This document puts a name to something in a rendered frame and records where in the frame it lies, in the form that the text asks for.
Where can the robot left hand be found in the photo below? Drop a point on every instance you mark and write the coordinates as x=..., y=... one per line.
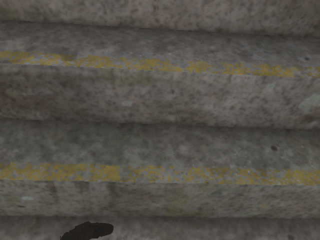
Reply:
x=87, y=231

